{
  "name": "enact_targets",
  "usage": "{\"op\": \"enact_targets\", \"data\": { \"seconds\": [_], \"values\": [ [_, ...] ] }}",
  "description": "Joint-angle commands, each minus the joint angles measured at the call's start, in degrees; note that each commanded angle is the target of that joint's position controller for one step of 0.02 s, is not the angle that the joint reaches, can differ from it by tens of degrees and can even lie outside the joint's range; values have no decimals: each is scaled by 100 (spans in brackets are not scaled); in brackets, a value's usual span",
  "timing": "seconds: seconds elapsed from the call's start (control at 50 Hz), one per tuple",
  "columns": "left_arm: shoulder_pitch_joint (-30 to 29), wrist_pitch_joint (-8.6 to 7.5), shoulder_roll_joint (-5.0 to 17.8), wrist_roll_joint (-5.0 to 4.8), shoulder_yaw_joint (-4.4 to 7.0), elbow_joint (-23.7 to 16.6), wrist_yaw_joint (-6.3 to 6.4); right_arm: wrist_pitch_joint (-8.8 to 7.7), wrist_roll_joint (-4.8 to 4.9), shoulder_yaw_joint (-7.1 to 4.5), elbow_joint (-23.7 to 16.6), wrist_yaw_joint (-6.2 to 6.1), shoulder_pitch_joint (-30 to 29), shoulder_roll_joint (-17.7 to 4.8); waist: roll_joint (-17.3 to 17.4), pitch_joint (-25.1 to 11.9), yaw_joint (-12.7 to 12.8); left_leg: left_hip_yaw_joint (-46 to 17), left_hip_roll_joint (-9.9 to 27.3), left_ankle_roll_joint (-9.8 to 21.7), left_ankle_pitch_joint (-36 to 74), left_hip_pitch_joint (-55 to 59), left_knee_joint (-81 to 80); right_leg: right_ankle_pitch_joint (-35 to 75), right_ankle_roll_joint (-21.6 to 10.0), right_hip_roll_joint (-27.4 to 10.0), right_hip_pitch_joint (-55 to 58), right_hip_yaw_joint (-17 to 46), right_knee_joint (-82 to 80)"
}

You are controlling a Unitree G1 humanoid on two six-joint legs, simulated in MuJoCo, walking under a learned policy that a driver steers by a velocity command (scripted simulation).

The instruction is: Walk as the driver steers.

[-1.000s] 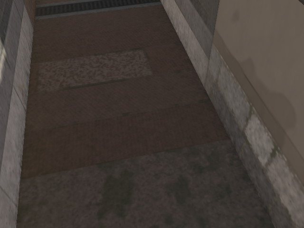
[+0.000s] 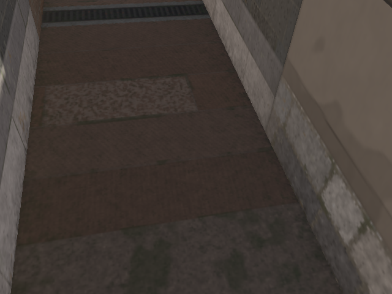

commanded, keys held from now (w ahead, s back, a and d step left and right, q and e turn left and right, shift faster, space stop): w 0.54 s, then no key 0.46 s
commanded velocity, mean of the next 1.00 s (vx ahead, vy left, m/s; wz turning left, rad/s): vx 0.35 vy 0.00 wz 0.00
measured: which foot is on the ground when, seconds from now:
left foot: down 0.00-0.46, up 0.48-0.88, down 0.90-1.00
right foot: up 0.00-0.42, down 0.44-0.92, up 0.94-1.00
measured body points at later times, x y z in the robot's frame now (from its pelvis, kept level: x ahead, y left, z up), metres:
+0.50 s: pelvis +0.25 -0.03 -0.01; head +0.29 -0.04 +0.44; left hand +0.46 +0.20 -0.10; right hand +0.16 -0.28 -0.15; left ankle +0.02 +0.11 -0.67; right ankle +0.36 -0.13 -0.73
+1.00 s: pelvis +0.47 -0.01 +0.00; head +0.49 -0.02 +0.44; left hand +0.50 +0.25 -0.15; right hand +0.63 -0.25 -0.12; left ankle +0.58 +0.09 -0.73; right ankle +0.37 -0.13 -0.71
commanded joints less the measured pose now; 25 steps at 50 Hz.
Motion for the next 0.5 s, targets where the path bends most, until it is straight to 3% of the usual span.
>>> {"op": "enact_targets", "data": {
  "seconds": [0.02, 0.04, 0.06, 0.08, 0.1, 0.12, 0.18, 0.24, 0.28, 0.3, 0.34, 0.36, 0.38, 0.4, 0.42, 0.44, 0.46, 0.48, 0.5],
  "values": [
    [-357, -312, 365, -175, -15, -745, 21, -141, -39, -175, 85, 82, 1177, -1124, 1431, 505, -249, -4328, 2363, 1376, -2635, 1683, -2527, -93, -234, -254, -3377, 218, 2834],
    [-530, -336, 538, -160, 16, -757, 21, -157, 16, -87, -19, 100, 723, -869, 1212, 882, -158, -3507, 2027, 1164, -2148, 1382, -2558, 541, -280, -479, -3481, 49, 2829],
    [-596, -334, 537, -32, 30, -718, 27, -133, -40, -57, -75, 113, 555, -863, 963, 895, -107, -2890, 1719, 969, -1371, 1270, -2541, 1003, -280, -635, -3361, -45, 2694],
    [-800, -316, 537, 51, 49, -789, -11, -104, -52, 2, 60, 76, 663, -740, 927, 927, -109, -2322, 1522, 840, -725, 1175, -2592, 1324, -219, -743, -3221, -147, 2339],
    [-907, -285, 485, 76, 44, -844, -48, -71, -81, 69, 131, 28, 826, -572, 977, 908, -165, -1919, 1335, 779, -177, 1157, -2638, 1567, -122, -793, -3068, -261, 2160],
    [-921, -231, 414, 15, 38, -789, -57, -65, -93, 80, 221, -14, 1034, -539, 994, 817, -240, -1641, 1260, 789, 241, 1246, -2631, 1667, -43, -787, -2995, -372, 1998],
    [-1352, -104, 273, -50, -28, -953, -14, -56, -63, 91, 237, -64, 1184, -676, 662, 790, -267, -1211, 1167, 790, 1226, 1311, -2594, 2127, 139, -739, -3040, -459, 1233],
    [-1922, -83, 144, -111, -138, -1153, -39, -17, -60, 126, 233, -97, 1176, -723, 712, 907, -336, -834, 1086, 687, 1789, 1100, -2623, 2551, 195, -626, -2697, -582, 188],
    [-2251, -80, 161, -106, -185, -1253, -104, -11, -29, 132, 267, -83, 1296, -777, 726, 947, -420, -675, 1102, 708, 2039, 1136, -2624, 2709, 161, -532, -2462, -741, -203],
    [-2387, -55, 146, -118, -221, -1282, -154, 4, -77, 172, 244, -32, 1419, -712, 797, 1133, -535, -574, 1122, 877, 1852, 1135, -2736, 2710, 63, -506, -2354, -941, -313],
    [-2708, -95, 265, -74, -217, -1420, -230, 40, -1, 163, 224, -8, 1534, -721, 733, 1327, -579, -679, 1327, 972, 2122, 1538, -2711, 2476, -144, -474, -2454, -964, -571],
    [-2645, -119, 144, -38, -292, -1448, -221, 69, 52, 104, 175, 7, 1384, -890, 901, 1388, -443, -622, 1394, 958, 2408, 1737, -2589, 2222, -282, -489, -2369, -902, -879],
    [-2684, -138, 278, -82, -254, -1502, -256, 58, 61, 123, 194, 40, 1395, -827, 992, 1183, -375, -581, 1408, 922, 3145, 1922, -2300, 2116, -391, -357, -2013, -955, -1052],
    [-2467, -140, 417, -34, -197, -1543, -278, 71, 79, 106, 190, 44, 1391, -940, 1026, 875, -146, -524, 1412, 904, 4275, 2141, -1893, 1998, -452, -143, -1502, -1113, -1141],
    [-1839, -141, 577, 20, -111, -1387, -289, 97, 77, 76, 176, 24, 1278, -1076, 1064, 399, 268, -336, 1344, 822, 5238, 2079, -1204, 1997, -540, 54, -543, -1245, -1178],
    [-613, -137, 886, 32, 41, -1046, -218, 88, 63, 98, 118, -2, 1349, -1073, 1086, -350, 821, -65, 977, 641, 5517, 1588, 36, 1993, -588, 197, 1096, -1310, -1041],
    [292, -78, 1354, 104, 182, -825, -112, 7, -53, 174, -86, 16, 1204, -896, 349, -1180, 1209, -68, 703, 453, 3870, 16, 1763, 1729, -921, -1041, 2993, 235, -907],
    [694, -108, 1790, 321, 203, -571, -234, -118, 122, 390, -194, 70, 2035, -28, -1617, -2420, 552, -604, -542, 98, -836, -1425, 3847, 197, -1943, -2470, 4205, 3593, -2380],
    [690, -173, 1193, 351, 51, -420, -293, -249, 345, 262, -99, 89, 1717, -610, -1036, -1881, 660, -1165, -409, 109, -1452, -2024, 4617, 140, -1789, -2372, 3826, 3885, -3049]
  ]
}}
